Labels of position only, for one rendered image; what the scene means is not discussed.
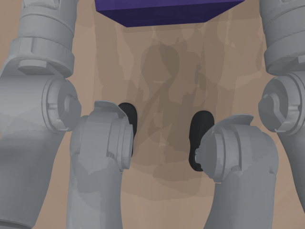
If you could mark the left robot upper arm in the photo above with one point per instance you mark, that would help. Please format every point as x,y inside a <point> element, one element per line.
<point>35,113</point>

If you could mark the robot right foot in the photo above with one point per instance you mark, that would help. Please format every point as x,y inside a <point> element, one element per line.
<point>201,122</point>

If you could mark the carton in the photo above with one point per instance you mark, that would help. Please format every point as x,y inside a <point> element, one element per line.
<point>137,13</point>

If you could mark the robot left shin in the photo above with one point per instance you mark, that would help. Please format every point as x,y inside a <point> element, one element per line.
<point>99,105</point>

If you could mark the robot right forearm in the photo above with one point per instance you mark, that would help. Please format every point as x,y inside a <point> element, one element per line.
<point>284,28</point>

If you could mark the right robot upper arm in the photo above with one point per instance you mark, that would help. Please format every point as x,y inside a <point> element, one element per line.
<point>282,111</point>

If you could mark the robot left forearm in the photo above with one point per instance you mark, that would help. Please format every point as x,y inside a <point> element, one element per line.
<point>44,42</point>

